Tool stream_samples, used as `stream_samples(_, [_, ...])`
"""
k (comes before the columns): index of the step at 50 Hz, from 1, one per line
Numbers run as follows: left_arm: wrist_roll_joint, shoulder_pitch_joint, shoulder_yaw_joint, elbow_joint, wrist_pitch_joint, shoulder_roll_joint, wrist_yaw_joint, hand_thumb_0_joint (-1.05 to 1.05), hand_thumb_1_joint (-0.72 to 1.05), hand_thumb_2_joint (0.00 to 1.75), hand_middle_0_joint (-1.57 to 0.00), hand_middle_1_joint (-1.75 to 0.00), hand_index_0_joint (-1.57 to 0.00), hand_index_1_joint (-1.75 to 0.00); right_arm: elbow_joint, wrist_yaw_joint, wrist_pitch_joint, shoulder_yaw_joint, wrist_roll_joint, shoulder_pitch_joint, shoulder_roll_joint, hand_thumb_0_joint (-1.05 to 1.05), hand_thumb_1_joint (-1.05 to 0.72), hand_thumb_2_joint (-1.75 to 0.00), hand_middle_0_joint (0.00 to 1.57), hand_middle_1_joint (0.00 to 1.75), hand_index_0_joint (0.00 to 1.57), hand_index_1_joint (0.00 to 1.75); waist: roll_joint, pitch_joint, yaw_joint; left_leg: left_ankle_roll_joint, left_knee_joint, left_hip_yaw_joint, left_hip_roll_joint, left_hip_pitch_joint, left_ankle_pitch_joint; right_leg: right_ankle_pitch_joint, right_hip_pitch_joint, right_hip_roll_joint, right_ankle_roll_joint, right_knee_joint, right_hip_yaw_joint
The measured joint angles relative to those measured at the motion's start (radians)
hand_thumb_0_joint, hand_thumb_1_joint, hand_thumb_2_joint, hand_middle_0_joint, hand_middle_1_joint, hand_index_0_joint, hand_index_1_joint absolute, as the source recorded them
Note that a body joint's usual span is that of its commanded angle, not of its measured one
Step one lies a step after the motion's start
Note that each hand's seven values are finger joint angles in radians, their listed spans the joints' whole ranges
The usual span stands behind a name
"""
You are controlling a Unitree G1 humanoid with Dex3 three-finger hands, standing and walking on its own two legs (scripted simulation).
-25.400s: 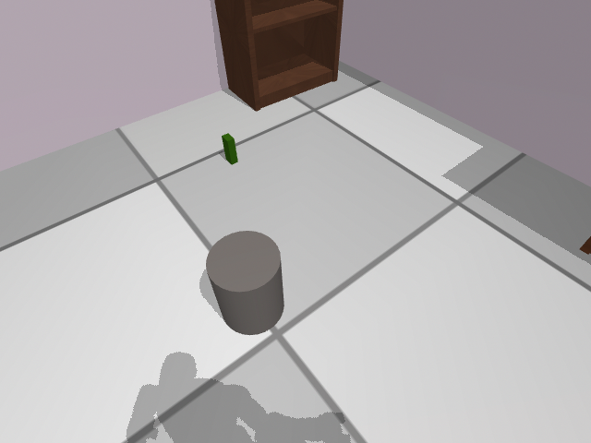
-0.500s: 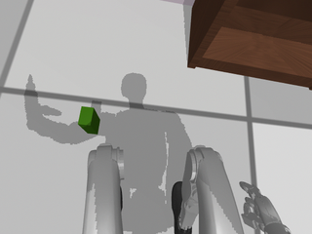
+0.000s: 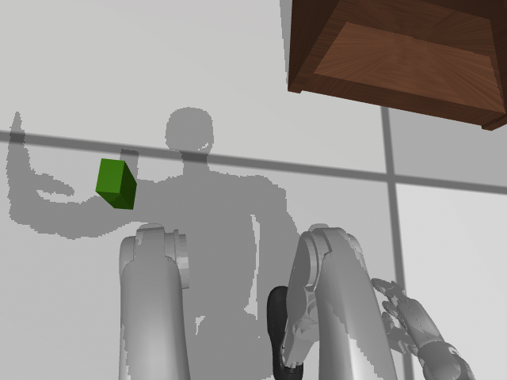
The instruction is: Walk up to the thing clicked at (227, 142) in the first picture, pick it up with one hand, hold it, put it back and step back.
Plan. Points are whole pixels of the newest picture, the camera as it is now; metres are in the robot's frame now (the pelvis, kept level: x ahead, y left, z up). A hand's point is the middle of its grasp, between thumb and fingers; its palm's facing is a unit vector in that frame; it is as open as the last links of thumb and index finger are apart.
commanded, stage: approach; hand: left
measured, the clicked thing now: (118, 186) +0.43 +0.26 -0.27
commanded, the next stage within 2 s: close in in 0.20 s
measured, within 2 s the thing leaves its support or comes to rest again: neither
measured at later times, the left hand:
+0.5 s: hand (68, 197) +0.38 +0.33 -0.21, palm faces +0.24 -0.97 +0.06, open 17.5 cm
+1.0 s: hand (100, 192) +0.40 +0.29 -0.22, palm faces +0.28 -0.96 +0.01, open 17.5 cm
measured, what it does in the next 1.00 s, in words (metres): lowers itself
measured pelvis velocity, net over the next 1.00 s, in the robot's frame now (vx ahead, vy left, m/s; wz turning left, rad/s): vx -0.02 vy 0.02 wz -0.13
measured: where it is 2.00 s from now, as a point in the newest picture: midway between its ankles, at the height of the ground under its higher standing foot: (227, 357)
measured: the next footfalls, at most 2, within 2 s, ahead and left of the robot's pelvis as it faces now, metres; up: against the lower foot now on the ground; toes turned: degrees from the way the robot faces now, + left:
none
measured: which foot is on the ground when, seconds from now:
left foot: down 0.00-1.00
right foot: down 0.00-1.00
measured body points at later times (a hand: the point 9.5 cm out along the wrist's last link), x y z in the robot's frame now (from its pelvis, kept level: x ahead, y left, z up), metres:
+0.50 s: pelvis +0.00 +0.01 -0.06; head +0.22 +0.16 +0.29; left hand +0.37 +0.38 -0.21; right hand +0.20 -0.24 -0.11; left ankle +0.08 +0.14 -0.31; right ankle +0.10 -0.12 -0.31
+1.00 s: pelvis -0.02 +0.02 -0.07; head +0.20 +0.18 +0.28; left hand +0.38 +0.34 -0.22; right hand +0.14 -0.24 -0.10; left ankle +0.08 +0.14 -0.31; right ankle +0.10 -0.12 -0.31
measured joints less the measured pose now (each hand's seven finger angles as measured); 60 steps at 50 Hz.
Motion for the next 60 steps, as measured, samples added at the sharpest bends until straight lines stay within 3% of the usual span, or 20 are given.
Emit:
stream_samples(8, [0.014, 0.012, -0.022, 0.026, -0.121, -0.050, 0.027, -0.02, -0.57, 0.04, -0.05, -0.08, -0.05, -0.08, -0.027, 0.022, 0.022, 0.069, -0.054, -0.086, 0.007, 0.00, -0.92, -0.90, 0.21, 0.30, 0.20, 0.29, -0.059, 0.090, -0.039, -0.008, 0.125, -0.054, 0.001, -0.039, -0.018, 0.005, -0.029, 0.019, 0.007, 0.093, -0.032])
stream_samples(16, [0.017, 0.016, -0.057, 0.082, -0.229, -0.024, 0.083, -0.02, -0.54, 0.07, -0.05, -0.08, -0.04, -0.08, -0.034, 0.036, 0.064, 0.155, -0.113, -0.154, 0.013, 0.00, -0.92, -0.90, 0.21, 0.30, 0.20, 0.29, -0.110, 0.168, -0.063, -0.011, 0.207, -0.102, -0.004, -0.040, -0.035, 0.004, -0.017, 0.033, 0.018, 0.143, -0.061])
stream_samples(20, [0.025, -0.001, -0.100, 0.129, -0.274, -0.020, 0.136, -0.02, -0.54, 0.08, -0.05, -0.09, -0.04, -0.08, -0.042, 0.043, 0.081, 0.194, -0.139, -0.174, 0.012, 0.00, -0.92, -0.90, 0.21, 0.30, 0.20, 0.30, -0.124, 0.189, -0.073, -0.010, 0.234, -0.123, -0.006, -0.038, -0.041, 0.006, -0.007, 0.039, 0.025, 0.155, -0.075])
stream_samples(25, [0.051, -0.018, -0.127, 0.157, -0.328, -0.037, 0.241, -0.02, -0.57, 0.08, -0.04, -0.10, -0.05, -0.09, -0.069, 0.063, 0.103, 0.231, -0.171, -0.192, 0.010, 0.00, -0.92, -0.90, 0.21, 0.30, 0.20, 0.30, -0.137, 0.217, -0.089, -0.009, 0.262, -0.151, -0.009, -0.031, -0.042, 0.015, 0.009, 0.048, 0.033, 0.162, -0.093])
stream_samples(30, [0.100, -0.019, -0.134, 0.136, -0.373, -0.063, 0.358, -0.02, -0.59, 0.09, -0.04, -0.11, -0.05, -0.09, -0.093, 0.086, 0.128, 0.249, -0.199, -0.194, 0.011, 0.00, -0.92, -0.90, 0.21, 0.30, 0.20, 0.30, -0.150, 0.242, -0.101, -0.010, 0.280, -0.177, -0.014, -0.022, -0.034, 0.030, 0.027, 0.054, 0.038, 0.163, -0.111])
stream_samples(36, [0.143, 0.003, -0.187, 0.122, -0.401, -0.071, 0.460, -0.02, -0.59, 0.11, -0.04, -0.12, -0.06, -0.10, -0.109, 0.108, 0.159, 0.260, -0.218, -0.178, 0.003, 0.00, -0.92, -0.90, 0.21, 0.30, 0.20, 0.30, -0.148, 0.256, -0.112, -0.003, 0.285, -0.187, -0.018, -0.023, -0.012, 0.052, 0.035, 0.059, 0.042, 0.157, -0.119])
stream_samples(47, [0.158, 0.000, -0.240, 0.179, -0.454, -0.065, 0.580, -0.02, -0.60, 0.13, -0.05, -0.13, -0.07, -0.11, -0.130, 0.134, 0.180, 0.301, -0.235, -0.162, -0.011, 0.00, -0.93, -0.90, 0.21, 0.30, 0.20, 0.30, -0.160, 0.278, -0.132, 0.011, 0.292, -0.197, -0.011, -0.015, 0.005, 0.078, 0.050, 0.071, 0.047, 0.147, -0.126])
stream_samples(60, [0.194, -0.015, -0.270, 0.197, -0.497, -0.050, 0.672, -0.02, -0.58, 0.15, -0.07, -0.12, -0.07, -0.12, -0.144, 0.149, 0.196, 0.329, -0.251, -0.173, -0.008, 0.00, -0.93, -0.91, 0.21, 0.30, 0.20, 0.30, -0.184, 0.307, -0.141, 0.005, 0.301, -0.220, -0.015, -0.003, 0.001, 0.082, 0.065, 0.076, 0.049, 0.143, -0.142])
